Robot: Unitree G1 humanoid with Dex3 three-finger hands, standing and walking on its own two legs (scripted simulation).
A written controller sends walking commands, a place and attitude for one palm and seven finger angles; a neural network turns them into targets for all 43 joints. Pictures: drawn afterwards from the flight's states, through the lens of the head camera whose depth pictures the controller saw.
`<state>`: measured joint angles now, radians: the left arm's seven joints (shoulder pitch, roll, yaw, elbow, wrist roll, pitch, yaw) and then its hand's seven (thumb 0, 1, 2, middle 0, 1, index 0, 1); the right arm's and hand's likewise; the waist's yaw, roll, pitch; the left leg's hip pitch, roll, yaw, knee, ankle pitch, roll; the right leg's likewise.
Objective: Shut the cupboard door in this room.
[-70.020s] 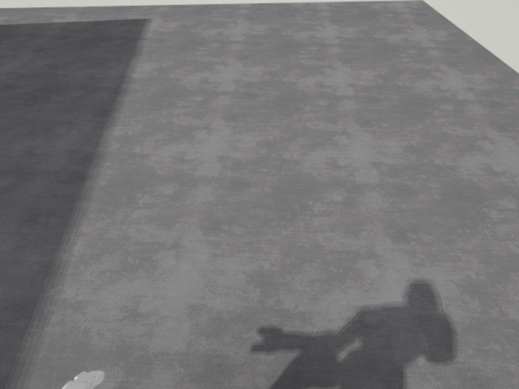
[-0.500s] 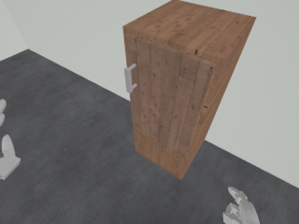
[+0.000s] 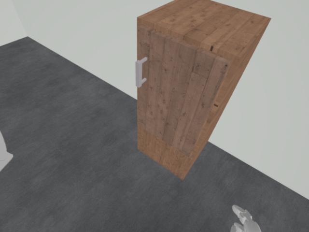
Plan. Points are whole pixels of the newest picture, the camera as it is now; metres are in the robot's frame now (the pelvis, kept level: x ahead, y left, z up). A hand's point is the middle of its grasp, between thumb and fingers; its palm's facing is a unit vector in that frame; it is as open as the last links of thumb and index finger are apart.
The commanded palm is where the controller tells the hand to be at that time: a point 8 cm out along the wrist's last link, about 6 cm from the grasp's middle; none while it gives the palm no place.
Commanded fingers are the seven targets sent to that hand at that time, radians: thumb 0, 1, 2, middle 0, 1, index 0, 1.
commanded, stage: step back with the hand held close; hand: left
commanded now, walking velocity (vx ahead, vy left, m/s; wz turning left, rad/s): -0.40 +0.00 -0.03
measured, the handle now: (141, 72) +0.72 +0.09 -0.01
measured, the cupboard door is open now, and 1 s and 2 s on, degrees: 0 0 0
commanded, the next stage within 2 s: stop stepping back and stand still in 0.42 s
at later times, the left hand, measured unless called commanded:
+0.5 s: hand out of the picture +0.08 +0.24 +0.17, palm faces +0.45 -0.77 -0.45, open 7.4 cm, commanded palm +0.02 +0.27 +0.19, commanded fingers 0.00 0.90 0.90 -0.20 -0.30 -0.20 -0.30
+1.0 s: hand out of the picture -0.04 +0.27 +0.17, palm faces +0.53 -0.80 -0.30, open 7.4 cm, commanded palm -0.10 +0.31 +0.19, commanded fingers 0.00 0.90 0.90 -0.20 -0.30 -0.20 -0.30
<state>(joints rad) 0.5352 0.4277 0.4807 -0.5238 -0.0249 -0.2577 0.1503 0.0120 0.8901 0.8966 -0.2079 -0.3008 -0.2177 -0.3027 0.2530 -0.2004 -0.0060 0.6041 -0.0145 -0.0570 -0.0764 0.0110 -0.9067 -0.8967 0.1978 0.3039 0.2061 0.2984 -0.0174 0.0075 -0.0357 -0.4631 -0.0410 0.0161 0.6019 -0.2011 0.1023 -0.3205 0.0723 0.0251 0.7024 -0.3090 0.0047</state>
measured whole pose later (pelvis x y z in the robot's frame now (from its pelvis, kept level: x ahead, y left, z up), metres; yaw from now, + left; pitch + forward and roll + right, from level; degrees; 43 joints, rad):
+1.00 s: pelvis -0.23 +0.00 +0.00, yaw +2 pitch -1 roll -2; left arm 0.46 0.36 0.37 -0.46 -0.03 -0.16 0.19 0.01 0.89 0.90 -0.20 -0.30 -0.21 -0.30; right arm 0.29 -0.22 0.02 0.67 -0.01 -0.07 -0.09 0.01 -0.90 -0.90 0.20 0.30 0.21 0.30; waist 0.00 -0.02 -0.08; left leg -0.37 0.02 0.01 0.65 -0.33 0.03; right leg -0.30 0.00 -0.05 0.66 -0.40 -0.03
